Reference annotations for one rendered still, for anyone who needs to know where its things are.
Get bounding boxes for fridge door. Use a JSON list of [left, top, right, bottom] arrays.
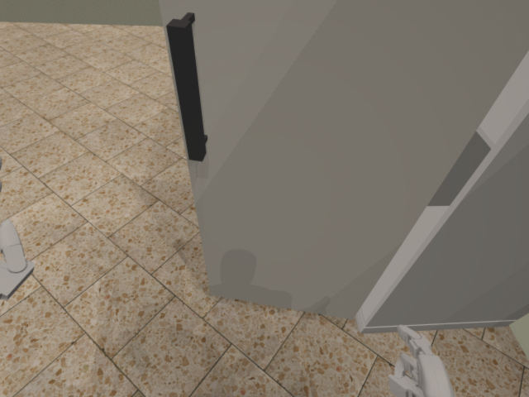
[[159, 0, 529, 320]]

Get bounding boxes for handle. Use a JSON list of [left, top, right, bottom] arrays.
[[166, 12, 207, 161]]

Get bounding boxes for right robot hand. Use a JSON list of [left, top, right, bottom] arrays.
[[388, 324, 455, 397]]

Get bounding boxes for left robot hand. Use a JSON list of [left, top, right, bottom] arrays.
[[0, 156, 35, 300]]

